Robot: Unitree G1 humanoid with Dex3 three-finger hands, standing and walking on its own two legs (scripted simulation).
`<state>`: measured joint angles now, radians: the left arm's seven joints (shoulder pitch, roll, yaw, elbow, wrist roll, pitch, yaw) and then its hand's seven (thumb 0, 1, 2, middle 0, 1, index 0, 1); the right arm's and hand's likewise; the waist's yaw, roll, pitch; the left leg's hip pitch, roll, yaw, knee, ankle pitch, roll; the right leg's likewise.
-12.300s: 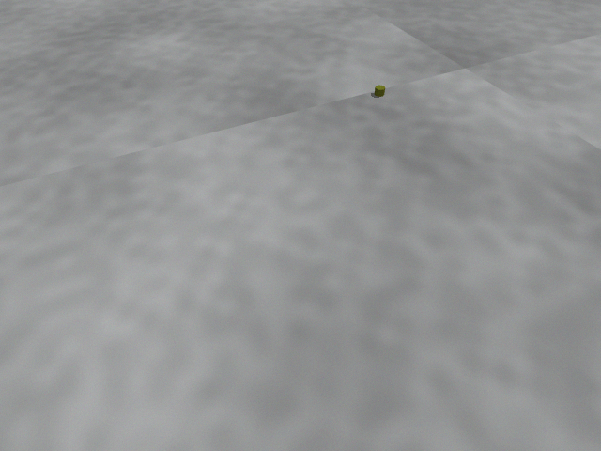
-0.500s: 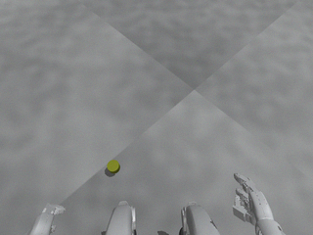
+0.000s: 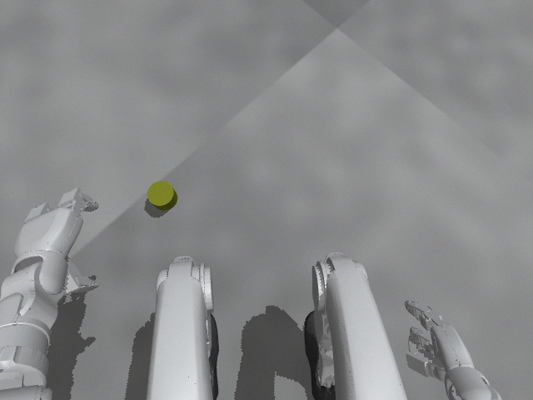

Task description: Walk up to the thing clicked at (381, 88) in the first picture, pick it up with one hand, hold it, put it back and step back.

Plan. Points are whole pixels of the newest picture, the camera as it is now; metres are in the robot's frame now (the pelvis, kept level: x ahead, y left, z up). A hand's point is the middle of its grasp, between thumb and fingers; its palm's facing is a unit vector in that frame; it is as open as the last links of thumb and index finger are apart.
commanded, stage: rise first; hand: left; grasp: from above
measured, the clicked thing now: (162, 196) +0.51 +0.26 -0.42
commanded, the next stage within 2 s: none
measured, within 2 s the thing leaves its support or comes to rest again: neither
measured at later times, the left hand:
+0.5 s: hand (104, 218) +0.41 +0.32 -0.23, palm faces -0.47 -0.05 -0.88, open 14.2 cm
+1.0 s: hand (122, 206) +0.45 +0.31 -0.28, palm faces -0.45 -0.06 -0.89, open 14.1 cm
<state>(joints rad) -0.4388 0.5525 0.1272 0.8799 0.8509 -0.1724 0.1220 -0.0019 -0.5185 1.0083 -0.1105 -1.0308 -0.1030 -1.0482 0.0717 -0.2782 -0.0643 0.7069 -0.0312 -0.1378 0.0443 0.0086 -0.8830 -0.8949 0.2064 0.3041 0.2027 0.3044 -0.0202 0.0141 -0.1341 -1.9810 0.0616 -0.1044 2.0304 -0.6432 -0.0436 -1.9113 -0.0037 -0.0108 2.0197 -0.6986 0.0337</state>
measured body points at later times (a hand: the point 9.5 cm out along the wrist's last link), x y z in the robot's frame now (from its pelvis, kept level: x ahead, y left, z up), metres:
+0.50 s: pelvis -0.01 +0.01 -0.08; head +0.20 +0.07 +0.31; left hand +0.43 +0.32 -0.18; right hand +0.07 -0.27 -0.20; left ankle +0.09 +0.14 -0.41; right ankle +0.08 -0.13 -0.41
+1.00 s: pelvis +0.00 +0.01 -0.11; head +0.23 +0.07 +0.26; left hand +0.47 +0.31 -0.23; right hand +0.05 -0.26 -0.23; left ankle +0.09 +0.14 -0.41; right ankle +0.08 -0.13 -0.41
